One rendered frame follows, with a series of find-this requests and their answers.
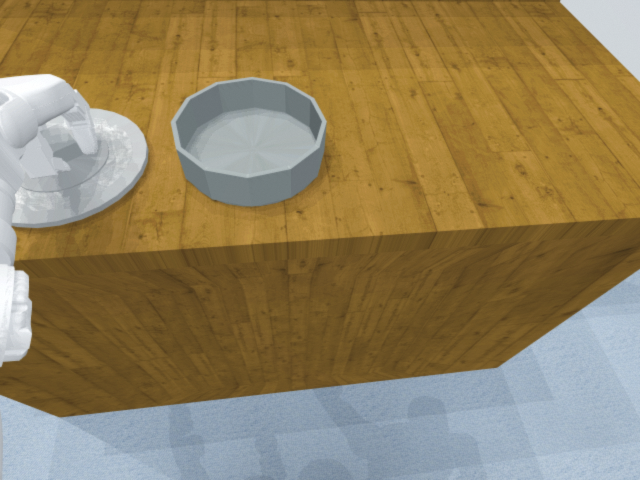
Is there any left robot upper arm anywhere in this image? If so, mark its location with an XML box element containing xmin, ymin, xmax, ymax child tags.
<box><xmin>0</xmin><ymin>264</ymin><xmax>32</xmax><ymax>480</ymax></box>

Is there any robot left hand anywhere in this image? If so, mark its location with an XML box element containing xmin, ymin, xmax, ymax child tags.
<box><xmin>0</xmin><ymin>74</ymin><xmax>98</xmax><ymax>179</ymax></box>

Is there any lid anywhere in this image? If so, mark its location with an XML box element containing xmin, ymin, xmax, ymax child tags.
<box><xmin>12</xmin><ymin>108</ymin><xmax>148</xmax><ymax>228</ymax></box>

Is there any knob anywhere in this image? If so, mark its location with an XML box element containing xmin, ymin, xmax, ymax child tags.
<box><xmin>40</xmin><ymin>123</ymin><xmax>84</xmax><ymax>162</ymax></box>

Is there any table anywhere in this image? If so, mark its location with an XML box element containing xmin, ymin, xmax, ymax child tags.
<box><xmin>0</xmin><ymin>0</ymin><xmax>640</xmax><ymax>418</ymax></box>

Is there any robot left forearm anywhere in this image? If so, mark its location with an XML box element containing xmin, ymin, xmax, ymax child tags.
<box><xmin>0</xmin><ymin>87</ymin><xmax>38</xmax><ymax>266</ymax></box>

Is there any pot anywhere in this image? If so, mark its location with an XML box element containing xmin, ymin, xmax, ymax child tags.
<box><xmin>171</xmin><ymin>77</ymin><xmax>327</xmax><ymax>207</ymax></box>

